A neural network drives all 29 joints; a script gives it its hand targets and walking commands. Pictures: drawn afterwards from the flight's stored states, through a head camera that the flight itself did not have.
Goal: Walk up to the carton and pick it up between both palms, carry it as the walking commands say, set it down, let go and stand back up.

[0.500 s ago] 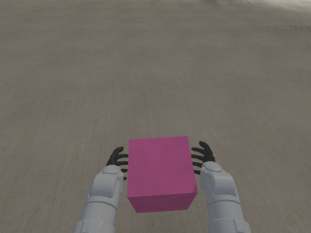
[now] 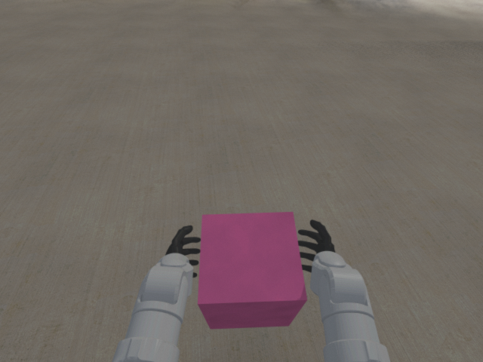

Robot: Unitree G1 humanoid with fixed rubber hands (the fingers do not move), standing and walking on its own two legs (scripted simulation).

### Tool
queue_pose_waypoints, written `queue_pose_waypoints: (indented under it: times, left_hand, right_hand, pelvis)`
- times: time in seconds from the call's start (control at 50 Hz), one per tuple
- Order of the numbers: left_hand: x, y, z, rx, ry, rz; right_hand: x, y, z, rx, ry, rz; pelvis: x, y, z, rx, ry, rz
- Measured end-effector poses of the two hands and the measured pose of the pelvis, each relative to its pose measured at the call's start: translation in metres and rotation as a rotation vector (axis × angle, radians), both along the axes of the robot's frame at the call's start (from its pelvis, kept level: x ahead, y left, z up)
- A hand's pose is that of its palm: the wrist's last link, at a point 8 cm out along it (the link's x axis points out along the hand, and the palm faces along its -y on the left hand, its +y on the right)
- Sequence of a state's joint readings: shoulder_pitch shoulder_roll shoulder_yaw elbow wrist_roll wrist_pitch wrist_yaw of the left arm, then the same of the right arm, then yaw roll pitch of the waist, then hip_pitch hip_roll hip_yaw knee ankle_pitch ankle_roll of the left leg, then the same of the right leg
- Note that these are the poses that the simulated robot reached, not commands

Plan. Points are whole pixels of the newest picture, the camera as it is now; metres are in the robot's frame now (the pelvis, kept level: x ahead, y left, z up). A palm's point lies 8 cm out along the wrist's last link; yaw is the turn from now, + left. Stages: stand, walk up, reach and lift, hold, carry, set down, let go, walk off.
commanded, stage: hold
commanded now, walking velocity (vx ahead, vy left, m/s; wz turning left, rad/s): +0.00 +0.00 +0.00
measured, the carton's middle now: (248, 274) +0.34 -0.01 -0.05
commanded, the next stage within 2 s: set down in 0.60 s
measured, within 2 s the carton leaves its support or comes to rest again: neither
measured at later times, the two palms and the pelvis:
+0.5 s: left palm (168, 288) +0.25 +0.12 +0.04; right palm (323, 280) +0.26 -0.12 +0.06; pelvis -0.04 +0.01 +0.00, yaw -4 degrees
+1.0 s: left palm (176, 280) +0.28 +0.12 +0.02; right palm (322, 278) +0.29 -0.13 +0.03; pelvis -0.02 +0.01 +0.00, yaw -4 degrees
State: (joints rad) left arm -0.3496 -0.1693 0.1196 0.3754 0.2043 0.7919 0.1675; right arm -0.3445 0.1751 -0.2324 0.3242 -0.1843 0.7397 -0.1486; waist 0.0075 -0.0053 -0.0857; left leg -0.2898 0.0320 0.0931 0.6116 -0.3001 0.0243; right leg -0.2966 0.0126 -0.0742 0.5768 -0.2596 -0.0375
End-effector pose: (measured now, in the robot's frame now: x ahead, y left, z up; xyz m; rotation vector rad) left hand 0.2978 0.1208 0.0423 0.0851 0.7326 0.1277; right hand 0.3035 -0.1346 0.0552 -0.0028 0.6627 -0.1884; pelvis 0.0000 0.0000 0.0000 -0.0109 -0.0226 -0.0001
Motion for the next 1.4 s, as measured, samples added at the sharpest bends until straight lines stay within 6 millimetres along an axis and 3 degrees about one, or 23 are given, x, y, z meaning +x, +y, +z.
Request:
queue_pose_waypoints:
  times: [0.16, 0.4, 0.62, 0.96, 1.16, 1.4]
  left_hand:
    - [-0.01, 0.004, 0.005, 0.029, -0.02, -0.008]
    - [-0.041, 0.011, 0.0, 0.029, 0.014, 0.033]
    - [-0.039, -0.004, 0.003, -0.004, 0.01, 0.075]
    - [-0.016, -0.002, -0.019, -0.016, 0.016, 0.021]
    - [-0.01, 0.01, -0.051, -0.012, 0.043, 0.031]
    - [0.001, 0.01, -0.093, -0.006, 0.035, 0.012]
  right_hand:
    - [-0.011, 0.004, 0.005, -0.011, -0.019, 0.014]
    - [-0.038, 0.014, 0.005, -0.002, 0.004, 0.01]
    - [-0.035, 0.007, 0.013, -0.026, -0.015, -0.073]
    - [-0.018, 0.001, -0.02, 0.047, 0.007, -0.094]
    - [-0.012, 0.008, -0.057, 0.057, 0.049, -0.013]
    - [-0.004, 0.008, -0.103, 0.046, 0.059, -0.016]
  pelvis:
    - [-0.006, 0.005, 0.002, 0.013, -0.018, -0.072]
    - [-0.035, 0.011, 0.0, 0.015, -0.058, -0.083]
    - [-0.047, 0.006, -0.001, 0.018, -0.075, -0.073]
    - [-0.025, 0.004, 0.001, 0.014, -0.044, -0.069]
    - [-0.013, 0.007, 0.001, 0.013, -0.015, -0.072]
    - [-0.013, 0.008, -0.005, 0.018, 0.153, -0.071]
